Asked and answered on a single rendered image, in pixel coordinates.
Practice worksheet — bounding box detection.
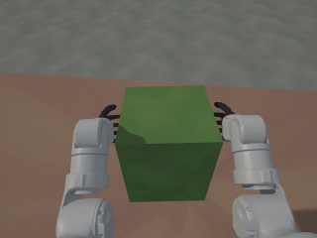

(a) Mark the right robot forearm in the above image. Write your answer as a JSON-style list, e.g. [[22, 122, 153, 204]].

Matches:
[[221, 114, 295, 228]]

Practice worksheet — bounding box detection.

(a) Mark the left robot forearm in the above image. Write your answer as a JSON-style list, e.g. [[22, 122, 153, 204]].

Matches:
[[55, 117, 114, 236]]

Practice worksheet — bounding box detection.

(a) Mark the robot right hand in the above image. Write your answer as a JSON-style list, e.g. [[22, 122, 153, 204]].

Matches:
[[213, 102, 235, 142]]

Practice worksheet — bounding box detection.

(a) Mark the robot left hand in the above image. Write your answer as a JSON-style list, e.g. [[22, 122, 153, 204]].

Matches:
[[98, 104, 121, 144]]

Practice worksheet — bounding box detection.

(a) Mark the left robot upper arm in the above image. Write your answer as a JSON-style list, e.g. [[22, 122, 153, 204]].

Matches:
[[56, 197, 115, 238]]

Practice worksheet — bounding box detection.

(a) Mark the right robot upper arm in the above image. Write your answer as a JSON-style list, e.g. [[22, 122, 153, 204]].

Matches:
[[232, 193, 317, 238]]

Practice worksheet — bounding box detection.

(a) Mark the carton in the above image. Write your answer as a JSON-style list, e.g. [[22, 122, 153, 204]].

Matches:
[[115, 85, 224, 202]]

